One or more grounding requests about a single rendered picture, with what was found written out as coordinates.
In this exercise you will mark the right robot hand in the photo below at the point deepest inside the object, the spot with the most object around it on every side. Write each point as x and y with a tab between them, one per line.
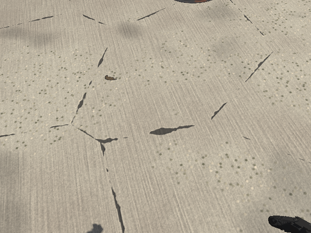
290	224

